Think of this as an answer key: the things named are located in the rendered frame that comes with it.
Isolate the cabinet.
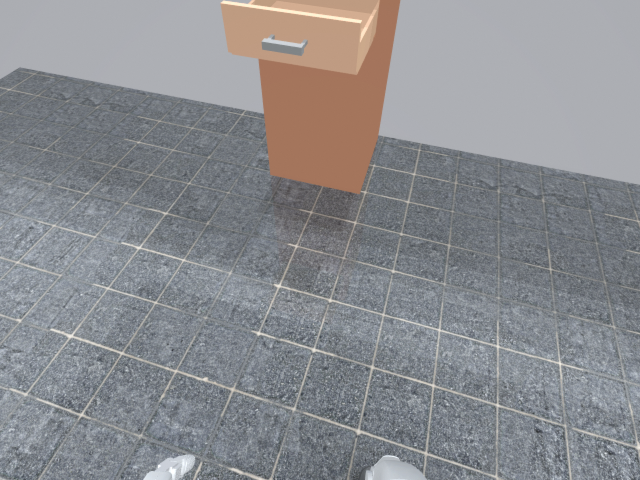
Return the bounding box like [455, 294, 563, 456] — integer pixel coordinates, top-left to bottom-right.
[258, 0, 400, 194]

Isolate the handle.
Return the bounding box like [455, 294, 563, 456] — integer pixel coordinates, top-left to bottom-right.
[261, 34, 308, 56]

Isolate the robot right shin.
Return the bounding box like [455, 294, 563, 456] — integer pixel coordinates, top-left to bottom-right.
[374, 455, 400, 466]

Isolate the robot left hand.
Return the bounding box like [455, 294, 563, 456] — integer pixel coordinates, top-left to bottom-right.
[143, 454, 195, 480]

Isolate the right robot thigh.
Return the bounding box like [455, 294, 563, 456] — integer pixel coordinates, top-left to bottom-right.
[365, 460, 427, 480]

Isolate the drawer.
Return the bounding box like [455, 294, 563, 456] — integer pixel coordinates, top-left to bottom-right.
[220, 0, 380, 75]

